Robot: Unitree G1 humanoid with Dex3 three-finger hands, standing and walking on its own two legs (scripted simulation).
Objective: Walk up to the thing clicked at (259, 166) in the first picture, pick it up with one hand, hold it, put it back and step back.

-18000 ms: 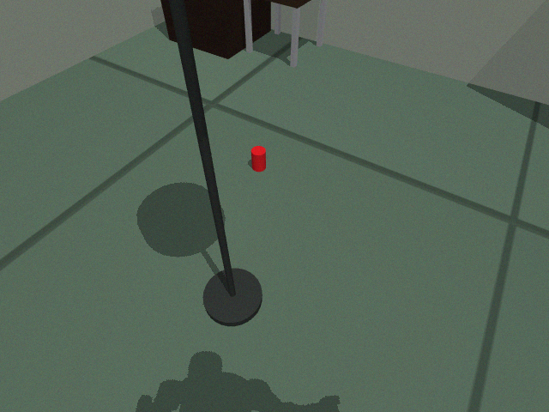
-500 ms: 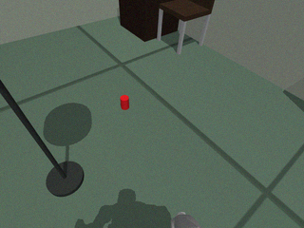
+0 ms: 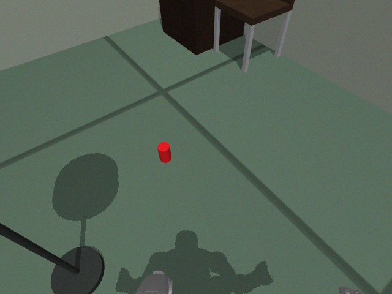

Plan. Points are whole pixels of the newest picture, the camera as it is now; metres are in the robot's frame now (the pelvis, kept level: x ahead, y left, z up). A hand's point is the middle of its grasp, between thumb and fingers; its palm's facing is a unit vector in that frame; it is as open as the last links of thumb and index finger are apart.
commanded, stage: walk up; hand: left
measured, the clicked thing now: (164, 152) +0.99 +0.23 -0.72
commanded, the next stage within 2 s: none
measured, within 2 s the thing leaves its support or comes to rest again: neither
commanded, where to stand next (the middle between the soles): +0.64 +0.01 m, yaw +2 degrees
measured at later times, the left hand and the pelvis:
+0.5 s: hand (93, 238) +0.27 +0.28 -0.14, palm faces -0.07 -0.93 -0.37, open 7.4 cm; pelvis +0.22 +0.00 -0.01, yaw -1 degrees
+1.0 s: hand (121, 195) +0.39 +0.23 -0.13, palm faces +0.06 -0.91 -0.40, open 7.4 cm; pelvis +0.38 -0.05 +0.00, yaw +3 degrees
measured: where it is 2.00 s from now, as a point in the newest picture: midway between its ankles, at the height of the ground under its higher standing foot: (202, 213)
